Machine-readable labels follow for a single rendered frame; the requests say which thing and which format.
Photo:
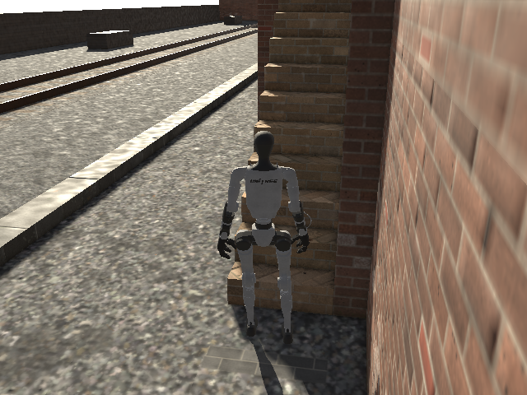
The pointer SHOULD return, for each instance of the right robot forearm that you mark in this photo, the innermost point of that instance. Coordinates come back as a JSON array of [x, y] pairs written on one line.
[[300, 221]]

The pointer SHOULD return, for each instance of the left robot hand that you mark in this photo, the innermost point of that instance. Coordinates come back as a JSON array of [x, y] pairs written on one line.
[[221, 246]]

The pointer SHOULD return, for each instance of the left robot forearm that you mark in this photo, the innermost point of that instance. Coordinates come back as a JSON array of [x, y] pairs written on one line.
[[227, 218]]

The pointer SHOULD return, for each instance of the left robot shin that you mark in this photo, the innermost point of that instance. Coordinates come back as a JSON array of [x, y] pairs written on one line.
[[249, 298]]

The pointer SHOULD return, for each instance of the robot right upper arm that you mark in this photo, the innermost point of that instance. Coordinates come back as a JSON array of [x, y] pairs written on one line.
[[289, 174]]

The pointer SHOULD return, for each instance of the right robot hand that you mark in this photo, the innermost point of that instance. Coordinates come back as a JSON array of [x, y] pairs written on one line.
[[304, 241]]

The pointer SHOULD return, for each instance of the robot left upper arm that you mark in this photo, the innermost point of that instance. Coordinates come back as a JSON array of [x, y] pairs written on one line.
[[237, 175]]

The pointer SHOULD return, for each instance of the right robot foot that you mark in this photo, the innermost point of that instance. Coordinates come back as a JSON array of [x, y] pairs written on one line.
[[287, 336]]

